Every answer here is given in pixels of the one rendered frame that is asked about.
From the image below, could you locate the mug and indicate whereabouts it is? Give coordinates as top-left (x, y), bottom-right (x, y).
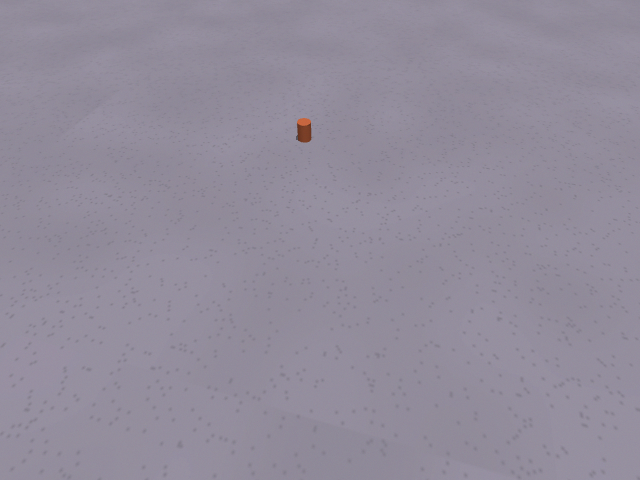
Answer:
top-left (297, 118), bottom-right (311, 143)

